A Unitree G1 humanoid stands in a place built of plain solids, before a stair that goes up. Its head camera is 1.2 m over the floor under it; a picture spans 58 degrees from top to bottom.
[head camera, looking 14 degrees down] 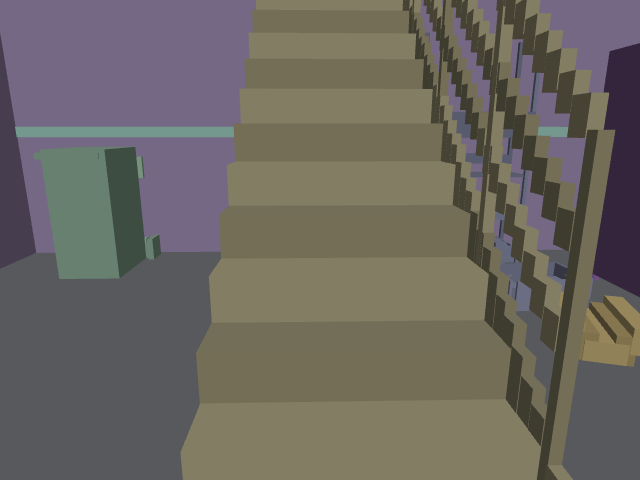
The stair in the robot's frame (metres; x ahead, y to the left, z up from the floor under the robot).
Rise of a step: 0.21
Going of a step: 0.26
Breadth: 1.22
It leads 1 degrees to the left of straight ahead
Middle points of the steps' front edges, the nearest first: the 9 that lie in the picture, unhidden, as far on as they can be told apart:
1.19 -0.16 0.21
1.45 -0.15 0.42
1.71 -0.15 0.62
1.97 -0.14 0.83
2.23 -0.14 1.04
2.49 -0.13 1.25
2.75 -0.12 1.45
3.01 -0.12 1.66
3.27 -0.11 1.87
